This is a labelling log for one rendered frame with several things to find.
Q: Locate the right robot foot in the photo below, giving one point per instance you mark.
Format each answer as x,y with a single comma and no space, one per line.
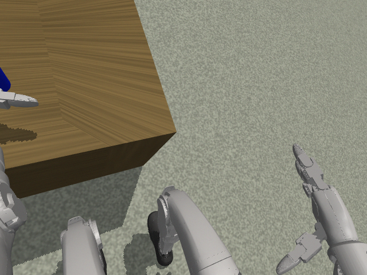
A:
162,259

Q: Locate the can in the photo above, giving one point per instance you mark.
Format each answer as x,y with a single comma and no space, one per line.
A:
4,82

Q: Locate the right robot hand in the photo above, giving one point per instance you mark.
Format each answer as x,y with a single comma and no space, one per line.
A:
334,223

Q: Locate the right robot arm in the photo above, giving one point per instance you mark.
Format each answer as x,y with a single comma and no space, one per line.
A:
349,258

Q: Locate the left robot hand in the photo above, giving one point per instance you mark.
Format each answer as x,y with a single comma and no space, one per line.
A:
8,99

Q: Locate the left robot arm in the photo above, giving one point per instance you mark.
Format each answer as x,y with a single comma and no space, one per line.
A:
12,215

